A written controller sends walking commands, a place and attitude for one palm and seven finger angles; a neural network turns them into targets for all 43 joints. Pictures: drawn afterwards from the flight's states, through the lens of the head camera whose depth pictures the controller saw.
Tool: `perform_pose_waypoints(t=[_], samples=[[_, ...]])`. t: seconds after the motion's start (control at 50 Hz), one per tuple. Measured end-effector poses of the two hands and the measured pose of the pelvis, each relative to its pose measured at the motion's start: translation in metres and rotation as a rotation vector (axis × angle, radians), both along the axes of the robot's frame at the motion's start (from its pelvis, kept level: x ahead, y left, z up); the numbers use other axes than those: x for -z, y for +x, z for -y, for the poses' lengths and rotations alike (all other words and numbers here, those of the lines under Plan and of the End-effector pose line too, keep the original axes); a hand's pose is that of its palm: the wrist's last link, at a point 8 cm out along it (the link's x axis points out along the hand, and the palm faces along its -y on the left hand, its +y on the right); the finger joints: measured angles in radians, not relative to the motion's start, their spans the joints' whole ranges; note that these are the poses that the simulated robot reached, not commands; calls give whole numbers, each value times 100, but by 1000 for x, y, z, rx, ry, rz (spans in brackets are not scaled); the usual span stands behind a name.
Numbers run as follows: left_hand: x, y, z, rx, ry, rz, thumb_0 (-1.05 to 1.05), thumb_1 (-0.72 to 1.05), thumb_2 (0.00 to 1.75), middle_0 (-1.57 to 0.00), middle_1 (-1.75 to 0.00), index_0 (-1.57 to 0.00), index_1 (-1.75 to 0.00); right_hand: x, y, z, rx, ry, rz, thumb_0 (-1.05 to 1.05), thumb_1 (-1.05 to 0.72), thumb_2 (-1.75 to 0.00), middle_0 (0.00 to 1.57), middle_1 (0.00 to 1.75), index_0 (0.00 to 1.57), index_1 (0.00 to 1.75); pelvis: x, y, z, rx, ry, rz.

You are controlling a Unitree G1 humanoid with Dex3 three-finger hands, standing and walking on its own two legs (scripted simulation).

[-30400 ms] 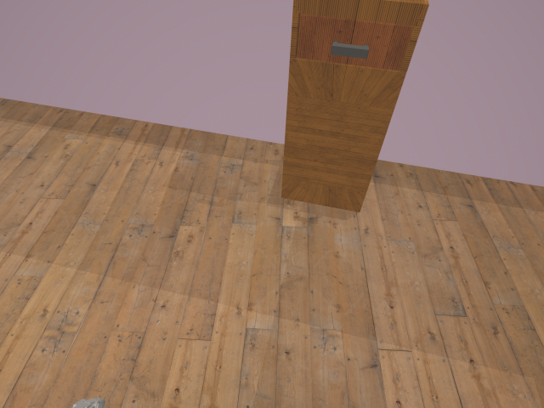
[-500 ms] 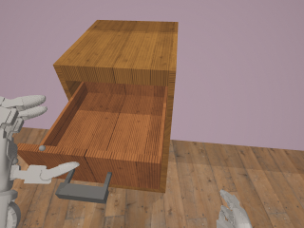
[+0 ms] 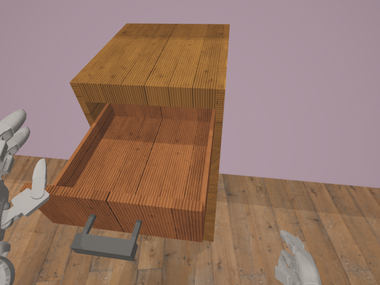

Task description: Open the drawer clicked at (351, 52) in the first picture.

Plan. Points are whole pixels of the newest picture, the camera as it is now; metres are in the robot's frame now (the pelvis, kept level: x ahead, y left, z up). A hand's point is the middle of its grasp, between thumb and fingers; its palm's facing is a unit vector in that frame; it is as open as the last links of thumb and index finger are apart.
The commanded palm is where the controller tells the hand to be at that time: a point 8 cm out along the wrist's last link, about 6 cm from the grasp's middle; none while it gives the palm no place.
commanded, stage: draw the hand back to the body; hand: left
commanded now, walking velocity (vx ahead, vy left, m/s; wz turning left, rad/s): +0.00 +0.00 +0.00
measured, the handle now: (109, 234) +0.20 +0.19 +0.03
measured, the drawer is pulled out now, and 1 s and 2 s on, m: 0.29 0.29 0.29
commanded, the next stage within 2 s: step back with the hand held close in 0.14 s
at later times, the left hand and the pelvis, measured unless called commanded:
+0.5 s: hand (45, 192) +0.18 +0.23 +0.21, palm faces +0.37 -0.77 -0.52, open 7.4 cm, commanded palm +0.11 +0.28 +0.23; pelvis -0.02 +0.00 +0.00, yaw +0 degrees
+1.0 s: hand out of the picture +0.11 +0.25 +0.21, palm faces +0.44 -0.79 -0.43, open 7.4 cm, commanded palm +0.04 +0.30 +0.23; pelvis -0.09 +0.02 -0.02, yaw -1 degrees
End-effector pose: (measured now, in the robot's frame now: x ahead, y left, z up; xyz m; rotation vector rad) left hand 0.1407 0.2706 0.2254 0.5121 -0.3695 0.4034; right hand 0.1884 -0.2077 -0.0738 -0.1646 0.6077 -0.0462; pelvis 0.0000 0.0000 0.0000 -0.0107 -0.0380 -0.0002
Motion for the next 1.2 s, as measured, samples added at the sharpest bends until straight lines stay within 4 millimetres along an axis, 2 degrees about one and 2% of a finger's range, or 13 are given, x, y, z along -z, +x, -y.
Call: perform_pose_waypoints(t=[0.12,0.3,0.38,0.52,0.66,0.86,1.0,1.06,1.14,1.2], samples=[[-1,-1,5,7,6,2,1,82,87,-22,-34,-22,-35,1,-3,3,5,4,-6,1,-90,-89,20,30,20,30,0,-1,4,0,1,2],[-5,-2,7,9,39,5,1,87,90,-22,-31,-21,-31,5,-13,12,22,10,-28,1,-90,-89,20,30,20,30,0,-5,8,-1,-1,-7],[-12,1,5,23,99,21,1,88,90,-22,-30,-21,-31,7,-24,20,47,-5,-61,1,-90,-89,20,30,20,30,1,-12,7,-3,-4,-35],[-1,2,5,95,140,-56,1,88,90,-22,-30,-21,-30,8,-53,34,132,-40,-114,1,-90,-89,20,30,20,30,2,-26,-2,9,8,-65],[1,-19,-3,118,177,-52,1,88,90,-22,-30,-22,-30,6,-79,32,153,-72,-126,1,-90,-89,20,30,20,30,6,-44,-7,11,14,-72],[0,-57,-11,70,145,72,1,88,90,-22,-30,-22,-30,7,-100,14,89,-76,-82,1,-90,-89,20,30,20,30,14,-73,-9,9,10,-66],[6,-72,-20,83,106,111,1,88,90,-22,-30,-21,-30,7,-122,8,79,-110,-91,1,-90,-89,21,30,20,30,17,-90,-19,10,-5,-56],[3,-76,-25,76,126,117,1,88,90,-22,-30,-21,-30,5,-132,4,88,-117,-86,1,-90,-89,20,30,20,30,16,-96,-22,8,-11,-55],[-6,-84,-23,76,147,136,1,88,90,-22,-30,-21,-30,5,-143,-1,75,-96,-90,1,-90,-89,20,30,20,30,12,-102,-19,12,-18,-68],[-9,-88,-14,100,149,134,1,88,90,-22,-30,-21,-30,9,-149,-3,53,-66,-97,1,-90,-89,20,30,20,30,12,-112,-13,33,-13,-79]])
